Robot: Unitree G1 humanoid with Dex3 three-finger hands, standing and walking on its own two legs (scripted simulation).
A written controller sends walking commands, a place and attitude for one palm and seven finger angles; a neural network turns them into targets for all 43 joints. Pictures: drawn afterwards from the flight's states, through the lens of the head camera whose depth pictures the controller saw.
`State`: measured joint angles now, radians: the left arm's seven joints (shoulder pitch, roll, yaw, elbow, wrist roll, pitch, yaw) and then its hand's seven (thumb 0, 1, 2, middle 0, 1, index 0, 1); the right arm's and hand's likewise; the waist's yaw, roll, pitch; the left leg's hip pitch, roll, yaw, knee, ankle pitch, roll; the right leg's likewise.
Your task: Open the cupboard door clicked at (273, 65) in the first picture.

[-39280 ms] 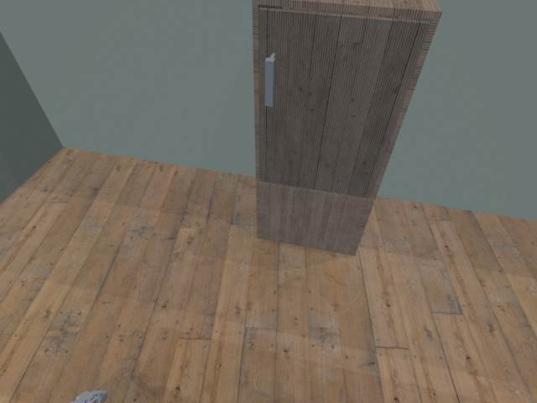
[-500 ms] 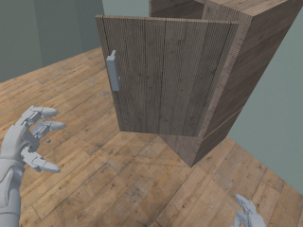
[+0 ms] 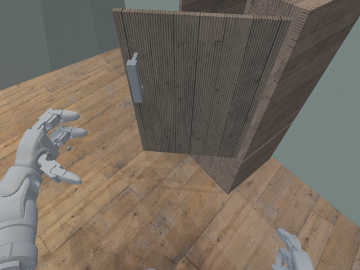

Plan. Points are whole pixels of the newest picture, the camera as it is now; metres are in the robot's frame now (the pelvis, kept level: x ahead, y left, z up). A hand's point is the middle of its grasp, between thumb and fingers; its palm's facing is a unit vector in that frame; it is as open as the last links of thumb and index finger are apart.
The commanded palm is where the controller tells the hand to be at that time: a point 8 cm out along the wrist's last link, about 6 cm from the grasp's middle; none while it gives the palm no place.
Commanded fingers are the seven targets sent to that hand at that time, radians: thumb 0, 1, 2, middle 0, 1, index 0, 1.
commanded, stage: move the hooked fingers beside the handle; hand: left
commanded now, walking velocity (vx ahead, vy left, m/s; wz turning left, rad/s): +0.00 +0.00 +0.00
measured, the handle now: (137, 78) +0.60 +0.16 +0.08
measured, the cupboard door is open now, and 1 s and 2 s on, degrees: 46 46 46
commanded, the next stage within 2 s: none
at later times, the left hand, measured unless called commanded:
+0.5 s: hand (87, 123) +0.41 +0.24 +0.09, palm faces -0.05 -1.00 -0.01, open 14.0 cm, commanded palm +0.39 +0.29 +0.09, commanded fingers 0.00 -0.50 0.30 -0.30 -1.20 -0.30 -1.20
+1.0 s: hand (104, 98) +0.49 +0.22 +0.10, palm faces -0.07 -1.00 +0.00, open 14.0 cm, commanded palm +0.47 +0.28 +0.09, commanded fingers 0.00 -0.50 0.30 -0.30 -1.20 -0.30 -1.20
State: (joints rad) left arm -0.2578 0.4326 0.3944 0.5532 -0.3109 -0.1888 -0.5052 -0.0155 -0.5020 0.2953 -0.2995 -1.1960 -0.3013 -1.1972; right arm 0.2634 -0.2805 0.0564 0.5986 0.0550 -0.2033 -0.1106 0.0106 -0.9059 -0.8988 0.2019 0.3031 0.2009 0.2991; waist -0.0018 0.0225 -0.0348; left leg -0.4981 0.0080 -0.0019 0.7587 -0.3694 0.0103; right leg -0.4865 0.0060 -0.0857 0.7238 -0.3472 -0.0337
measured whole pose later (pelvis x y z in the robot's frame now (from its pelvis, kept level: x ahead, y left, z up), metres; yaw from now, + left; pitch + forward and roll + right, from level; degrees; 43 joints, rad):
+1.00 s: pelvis +0.00 +0.01 -0.01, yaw -2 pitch +15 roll -2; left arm -0.85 0.59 0.42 1.16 -0.15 -0.31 -0.42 -0.02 -0.50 0.30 -0.30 -1.20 -0.30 -1.20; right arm 0.40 -0.29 0.04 0.64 0.03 -0.01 -0.05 0.01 -0.91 -0.90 0.20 0.30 0.20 0.30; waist -0.14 0.01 -0.07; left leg -0.72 0.02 0.02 0.86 -0.40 0.03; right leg -0.71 0.02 -0.06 0.80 -0.36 -0.02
